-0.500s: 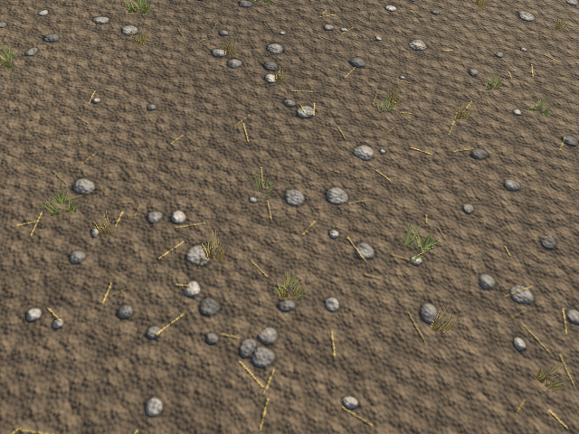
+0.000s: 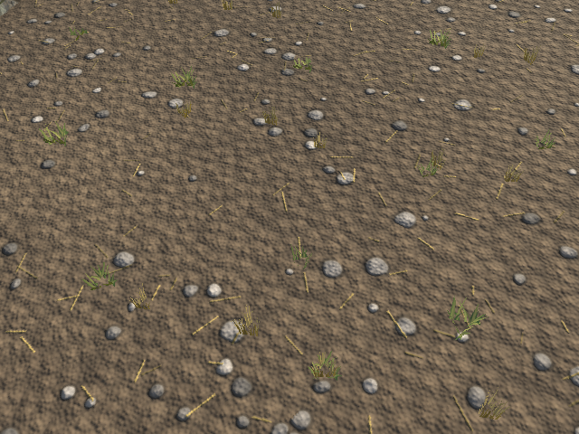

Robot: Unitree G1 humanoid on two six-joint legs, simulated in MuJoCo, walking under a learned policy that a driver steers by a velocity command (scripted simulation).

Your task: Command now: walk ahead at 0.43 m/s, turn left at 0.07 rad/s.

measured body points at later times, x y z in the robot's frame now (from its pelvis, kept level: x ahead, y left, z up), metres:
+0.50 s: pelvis +0.27 +0.03 -0.01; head +0.31 +0.03 +0.44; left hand +0.26 +0.31 -0.14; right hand +0.49 -0.21 -0.08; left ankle +0.36 +0.12 -0.73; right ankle +0.07 -0.10 -0.65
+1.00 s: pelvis +0.55 -0.03 -0.01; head +0.59 -0.04 +0.44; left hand +0.76 +0.22 -0.09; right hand +0.57 -0.32 -0.14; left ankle +0.39 +0.12 -0.68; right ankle +0.65 -0.12 -0.73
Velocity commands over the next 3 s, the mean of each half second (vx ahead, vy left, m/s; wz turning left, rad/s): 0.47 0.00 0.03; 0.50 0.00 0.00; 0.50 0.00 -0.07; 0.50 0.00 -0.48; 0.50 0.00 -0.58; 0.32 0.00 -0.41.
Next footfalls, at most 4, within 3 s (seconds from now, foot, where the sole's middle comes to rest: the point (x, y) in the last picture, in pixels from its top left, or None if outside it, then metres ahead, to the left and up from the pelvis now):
0.42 left None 0.40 0.12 -0.77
0.94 right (362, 360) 0.69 -0.13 -0.77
1.48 left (268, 266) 0.99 0.10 -0.77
2.00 right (369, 205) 1.21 -0.21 -0.77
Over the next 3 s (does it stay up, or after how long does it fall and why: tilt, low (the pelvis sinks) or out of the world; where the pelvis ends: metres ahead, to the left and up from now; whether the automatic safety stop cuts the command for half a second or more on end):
stays up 1.51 -0.33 -0.01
